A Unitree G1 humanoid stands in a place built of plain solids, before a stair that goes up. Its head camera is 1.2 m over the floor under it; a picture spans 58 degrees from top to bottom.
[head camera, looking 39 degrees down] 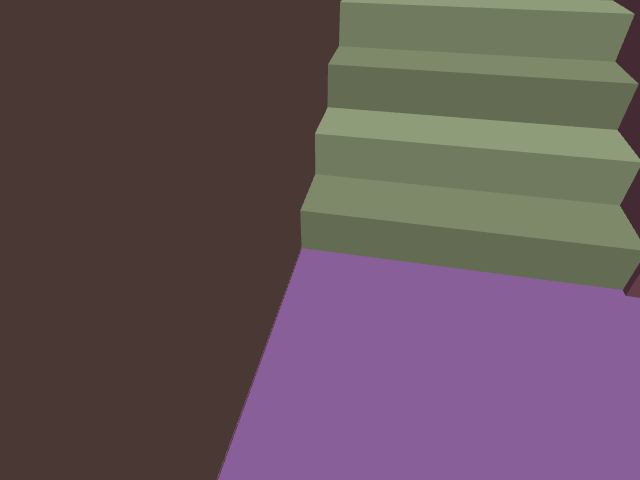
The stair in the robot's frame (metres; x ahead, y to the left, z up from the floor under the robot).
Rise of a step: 0.20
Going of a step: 0.29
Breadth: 1.27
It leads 11 degrees to the right of straight ahead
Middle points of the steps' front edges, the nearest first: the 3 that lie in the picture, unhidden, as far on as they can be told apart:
1.30 -0.54 0.20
1.59 -0.60 0.40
1.87 -0.66 0.59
